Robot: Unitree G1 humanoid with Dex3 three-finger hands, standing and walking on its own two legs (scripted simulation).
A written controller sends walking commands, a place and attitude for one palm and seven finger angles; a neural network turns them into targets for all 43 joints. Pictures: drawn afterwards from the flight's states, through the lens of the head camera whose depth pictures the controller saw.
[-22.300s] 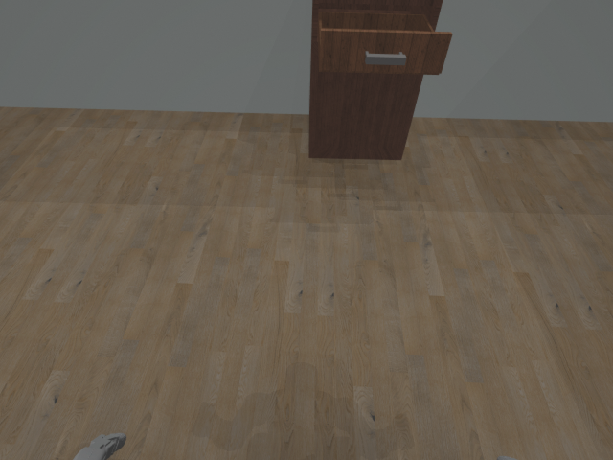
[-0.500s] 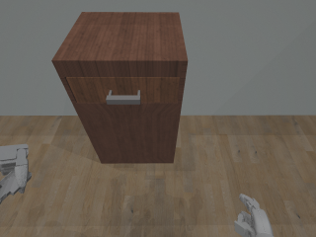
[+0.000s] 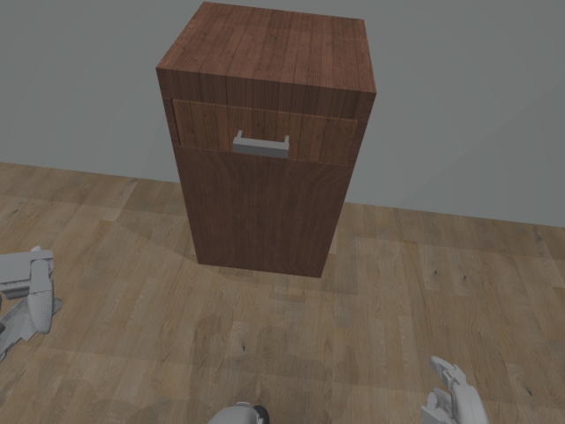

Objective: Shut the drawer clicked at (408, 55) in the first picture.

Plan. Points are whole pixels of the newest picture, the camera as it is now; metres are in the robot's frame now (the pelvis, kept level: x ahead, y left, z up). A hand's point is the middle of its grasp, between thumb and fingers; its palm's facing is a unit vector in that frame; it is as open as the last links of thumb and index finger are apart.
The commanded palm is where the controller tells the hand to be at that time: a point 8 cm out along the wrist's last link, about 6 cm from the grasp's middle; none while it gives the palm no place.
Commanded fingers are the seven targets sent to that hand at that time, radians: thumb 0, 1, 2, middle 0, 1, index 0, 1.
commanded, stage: step back with the hand held close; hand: left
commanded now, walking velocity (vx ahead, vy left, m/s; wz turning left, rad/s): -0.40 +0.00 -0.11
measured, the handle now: (262, 142) +0.76 +0.09 -0.07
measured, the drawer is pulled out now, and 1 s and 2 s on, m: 0.00 0.00 0.00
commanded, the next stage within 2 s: stop stepping back and stand still in 0.14 s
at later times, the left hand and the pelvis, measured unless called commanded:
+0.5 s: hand out of the picture +0.05 +0.32 +0.20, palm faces +0.42 -0.88 -0.21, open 3.3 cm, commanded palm -0.02 +0.35 +0.19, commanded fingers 0.00 0.90 0.90 -1.40 -1.60 -1.40 -1.60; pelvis -0.17 +0.08 -0.02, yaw -4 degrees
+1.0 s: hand out of the picture -0.14 +0.36 +0.21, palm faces +0.27 -0.91 -0.31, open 3.3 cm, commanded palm -0.19 +0.41 +0.19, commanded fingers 0.00 0.90 0.90 -1.40 -1.60 -1.40 -1.60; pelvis -0.36 +0.15 +0.02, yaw -8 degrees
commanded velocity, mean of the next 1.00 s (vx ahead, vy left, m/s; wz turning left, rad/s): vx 0.15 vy -0.10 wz -0.03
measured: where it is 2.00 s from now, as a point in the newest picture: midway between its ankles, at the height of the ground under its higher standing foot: outside the picture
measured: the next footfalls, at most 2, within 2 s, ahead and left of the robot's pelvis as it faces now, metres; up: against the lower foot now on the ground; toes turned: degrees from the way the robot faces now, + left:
right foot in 0.32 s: -0.22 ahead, -0.11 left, +0.00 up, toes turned -5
left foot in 0.42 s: +0.01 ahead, +0.11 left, +0.00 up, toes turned -1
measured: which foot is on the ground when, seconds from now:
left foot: down 0.00-0.28, up 0.30-0.40, down 0.42-0.60, up 0.62-0.78, down 0.80-1.00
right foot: down 0.00-0.04, up 0.06-0.30, down 0.32-0.42, up 0.44-0.64, down 0.66-0.80, up 0.82-1.00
